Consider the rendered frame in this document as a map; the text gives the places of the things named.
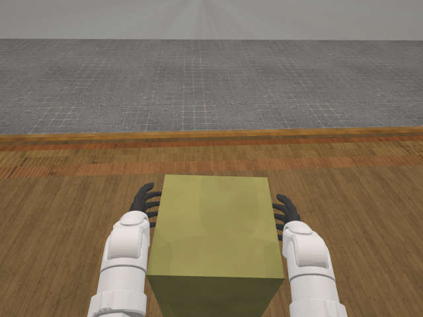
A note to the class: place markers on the right robot hand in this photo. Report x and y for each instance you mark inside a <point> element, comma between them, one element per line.
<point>288,209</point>

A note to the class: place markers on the left robot hand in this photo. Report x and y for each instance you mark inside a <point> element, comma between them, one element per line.
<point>140,199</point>

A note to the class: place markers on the right robot forearm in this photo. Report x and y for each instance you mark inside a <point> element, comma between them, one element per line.
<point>311,276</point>

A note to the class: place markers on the left robot forearm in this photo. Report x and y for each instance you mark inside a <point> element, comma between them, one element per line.
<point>121,284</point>

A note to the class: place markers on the carton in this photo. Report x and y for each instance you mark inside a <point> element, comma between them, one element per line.
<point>215,250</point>

